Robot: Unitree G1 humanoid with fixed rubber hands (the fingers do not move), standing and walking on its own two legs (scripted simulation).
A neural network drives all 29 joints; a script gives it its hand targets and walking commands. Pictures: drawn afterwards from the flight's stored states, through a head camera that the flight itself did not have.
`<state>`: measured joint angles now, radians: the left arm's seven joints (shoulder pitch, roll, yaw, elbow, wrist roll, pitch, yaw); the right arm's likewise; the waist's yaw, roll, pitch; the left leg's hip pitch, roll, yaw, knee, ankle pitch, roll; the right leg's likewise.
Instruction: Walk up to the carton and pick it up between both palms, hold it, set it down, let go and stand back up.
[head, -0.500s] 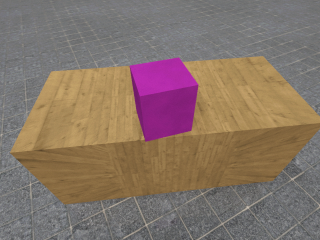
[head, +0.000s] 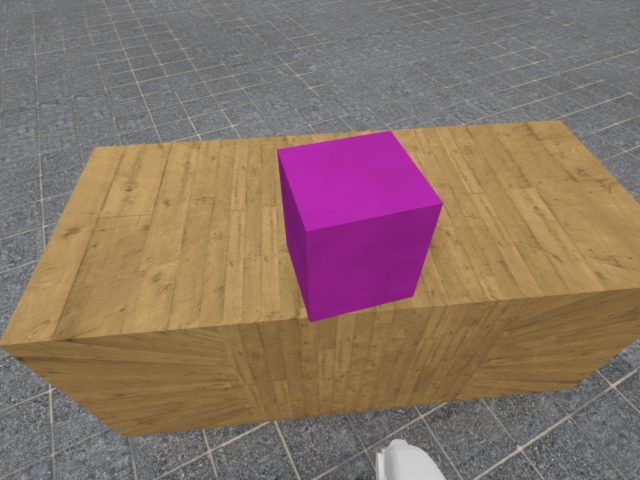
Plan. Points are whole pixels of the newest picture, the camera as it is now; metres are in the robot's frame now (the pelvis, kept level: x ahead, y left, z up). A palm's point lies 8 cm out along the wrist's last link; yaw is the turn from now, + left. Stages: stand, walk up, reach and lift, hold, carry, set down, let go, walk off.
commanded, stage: walk up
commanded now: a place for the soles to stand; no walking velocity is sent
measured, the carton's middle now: (349, 228) +0.55 -0.05 -0.04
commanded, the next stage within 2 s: none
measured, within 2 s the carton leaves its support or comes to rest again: neither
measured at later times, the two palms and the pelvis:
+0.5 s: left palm out of the picture +0.16 +0.21 -0.12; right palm (518, 360) +0.30 -0.30 -0.10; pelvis +0.16 -0.05 +0.00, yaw +4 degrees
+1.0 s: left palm (190, 416) +0.24 +0.20 -0.09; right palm (534, 373) +0.29 -0.32 -0.12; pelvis +0.16 -0.07 -0.01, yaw +5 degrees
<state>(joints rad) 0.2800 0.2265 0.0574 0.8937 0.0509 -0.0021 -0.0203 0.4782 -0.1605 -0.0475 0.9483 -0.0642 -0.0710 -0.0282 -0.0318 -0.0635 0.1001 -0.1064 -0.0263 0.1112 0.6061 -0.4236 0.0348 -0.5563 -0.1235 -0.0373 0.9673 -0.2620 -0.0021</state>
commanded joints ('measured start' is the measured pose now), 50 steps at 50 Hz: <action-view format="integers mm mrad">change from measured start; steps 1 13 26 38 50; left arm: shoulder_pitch -24 100 89 204 66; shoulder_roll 46 165 193 129 179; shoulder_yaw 12 25 -20 -5 -11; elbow -122 -158 -228 -280 -367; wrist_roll -1 -19 -59 -56 -60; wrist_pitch -26 -68 -21 -14 -23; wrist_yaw -5 40 30 36 18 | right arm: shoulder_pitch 88 -7 -115 -381 -301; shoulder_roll -214 -113 -221 -255 -272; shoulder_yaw -50 -32 -30 -20 4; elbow -67 -238 -290 -343 -277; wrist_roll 7 12 28 56 55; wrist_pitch -9 45 36 105 72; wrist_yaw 5 45 14 5 47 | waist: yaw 11 69 -13 71 59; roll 187 24 68 197 -6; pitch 74 79 -146 -233 -154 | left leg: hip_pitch -131 -474 17 -237 -81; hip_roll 323 110 90 208 149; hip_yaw -264 -191 -143 -296 -226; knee -254 780 -46 17 -41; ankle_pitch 385 -3 599 392 440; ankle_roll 163 -28 11 123 18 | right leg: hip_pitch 109 273 204 379 237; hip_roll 16 -251 -88 85 15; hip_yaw -62 282 -65 51 120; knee -161 -727 -217 -488 -485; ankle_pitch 29 -39 401 -28 49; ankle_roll -39 -254 -96 -24 -50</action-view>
